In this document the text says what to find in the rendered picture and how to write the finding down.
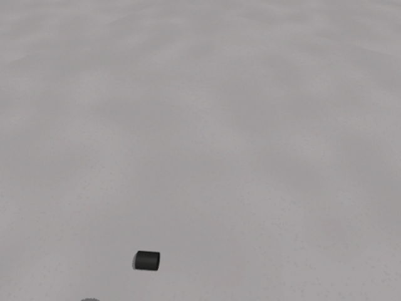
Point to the can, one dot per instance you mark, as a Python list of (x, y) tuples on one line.
[(147, 260)]

